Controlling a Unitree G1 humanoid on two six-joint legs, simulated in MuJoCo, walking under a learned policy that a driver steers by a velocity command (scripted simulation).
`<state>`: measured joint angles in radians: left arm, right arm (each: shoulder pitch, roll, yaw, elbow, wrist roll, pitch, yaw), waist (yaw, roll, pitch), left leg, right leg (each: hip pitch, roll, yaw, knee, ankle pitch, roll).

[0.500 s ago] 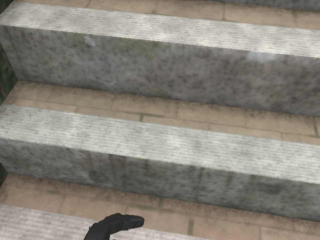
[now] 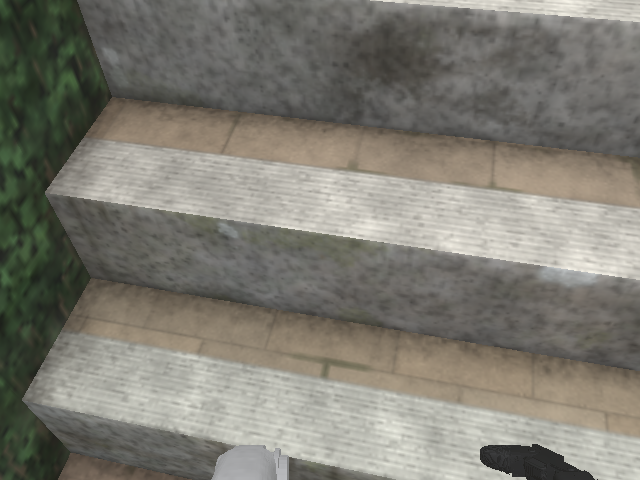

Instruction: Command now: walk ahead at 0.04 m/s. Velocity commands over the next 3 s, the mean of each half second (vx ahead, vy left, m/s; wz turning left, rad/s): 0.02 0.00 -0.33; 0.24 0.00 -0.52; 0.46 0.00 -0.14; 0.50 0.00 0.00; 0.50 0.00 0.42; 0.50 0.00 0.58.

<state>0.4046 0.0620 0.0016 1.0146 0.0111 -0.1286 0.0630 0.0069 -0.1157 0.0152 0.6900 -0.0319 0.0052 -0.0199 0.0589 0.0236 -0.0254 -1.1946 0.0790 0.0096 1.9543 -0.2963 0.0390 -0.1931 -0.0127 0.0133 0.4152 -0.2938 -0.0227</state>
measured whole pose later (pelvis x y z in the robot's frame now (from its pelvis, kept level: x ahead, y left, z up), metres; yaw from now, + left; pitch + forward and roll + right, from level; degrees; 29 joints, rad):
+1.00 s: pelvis +0.22 +0.05 +0.19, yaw -25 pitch +6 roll +0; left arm 0.53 0.09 -0.04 1.15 0.07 -0.08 -0.06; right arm 0.17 -0.22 0.03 1.01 -0.07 -0.05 0.06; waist 0.08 0.02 -0.13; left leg -1.29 -0.01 -0.07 2.36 -0.29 0.15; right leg -0.35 0.11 0.14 0.66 -0.41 -0.10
